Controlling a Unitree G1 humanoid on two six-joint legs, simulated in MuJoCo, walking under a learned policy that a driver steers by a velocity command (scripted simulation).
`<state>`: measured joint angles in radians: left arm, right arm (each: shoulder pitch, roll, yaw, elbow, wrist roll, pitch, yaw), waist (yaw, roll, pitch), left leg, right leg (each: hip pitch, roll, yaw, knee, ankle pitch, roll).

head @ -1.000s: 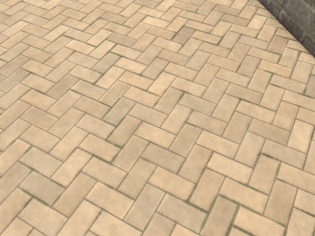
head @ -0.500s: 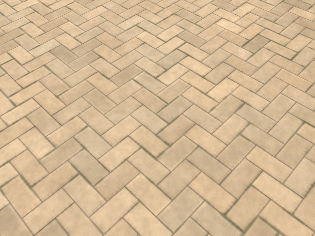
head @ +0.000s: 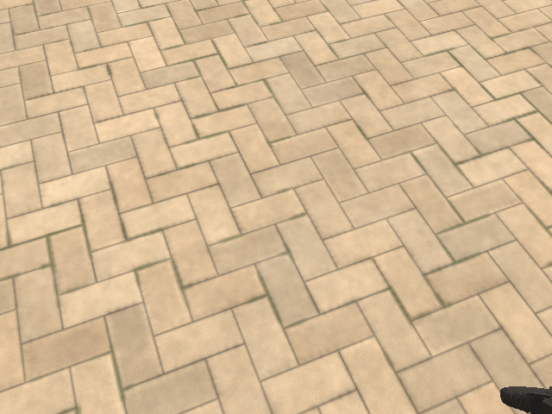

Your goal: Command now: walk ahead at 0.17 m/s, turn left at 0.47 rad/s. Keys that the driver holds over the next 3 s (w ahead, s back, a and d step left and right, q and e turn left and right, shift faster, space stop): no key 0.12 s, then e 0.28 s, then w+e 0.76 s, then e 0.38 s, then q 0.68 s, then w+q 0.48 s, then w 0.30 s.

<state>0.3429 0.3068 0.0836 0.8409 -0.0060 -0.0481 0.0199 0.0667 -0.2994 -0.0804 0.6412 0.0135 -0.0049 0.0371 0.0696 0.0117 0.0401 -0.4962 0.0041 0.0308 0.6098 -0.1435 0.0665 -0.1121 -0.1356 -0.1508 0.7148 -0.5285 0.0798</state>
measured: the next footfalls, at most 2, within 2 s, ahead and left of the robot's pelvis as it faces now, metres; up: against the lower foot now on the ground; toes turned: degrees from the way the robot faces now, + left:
right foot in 0.56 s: +0.14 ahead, -0.12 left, +0.00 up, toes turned -10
left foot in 0.98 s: +0.52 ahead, +0.00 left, +0.00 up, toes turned -24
